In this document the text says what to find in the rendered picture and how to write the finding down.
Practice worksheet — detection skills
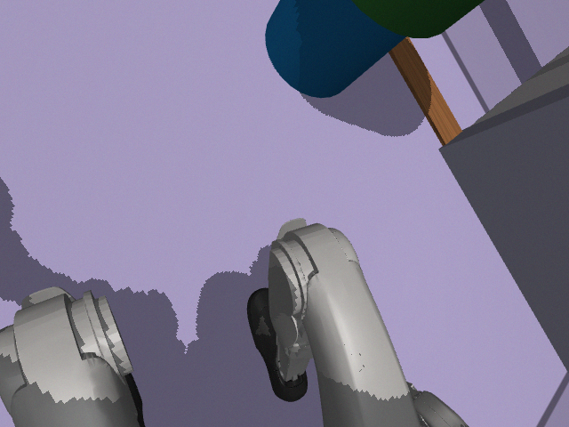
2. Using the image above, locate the left robot foot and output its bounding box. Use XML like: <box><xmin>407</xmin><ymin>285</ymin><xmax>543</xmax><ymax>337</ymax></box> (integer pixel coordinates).
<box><xmin>125</xmin><ymin>373</ymin><xmax>145</xmax><ymax>427</ymax></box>

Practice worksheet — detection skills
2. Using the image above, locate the right robot hand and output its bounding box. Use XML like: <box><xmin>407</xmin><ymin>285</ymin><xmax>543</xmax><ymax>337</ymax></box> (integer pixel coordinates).
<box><xmin>407</xmin><ymin>382</ymin><xmax>468</xmax><ymax>427</ymax></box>

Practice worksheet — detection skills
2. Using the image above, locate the right robot foot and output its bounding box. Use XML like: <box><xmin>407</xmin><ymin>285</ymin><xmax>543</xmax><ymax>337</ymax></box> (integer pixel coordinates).
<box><xmin>247</xmin><ymin>288</ymin><xmax>308</xmax><ymax>402</ymax></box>

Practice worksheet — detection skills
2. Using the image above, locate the potted plant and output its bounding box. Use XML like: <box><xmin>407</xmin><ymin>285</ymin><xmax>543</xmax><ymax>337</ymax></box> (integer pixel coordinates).
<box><xmin>265</xmin><ymin>0</ymin><xmax>484</xmax><ymax>98</ymax></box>

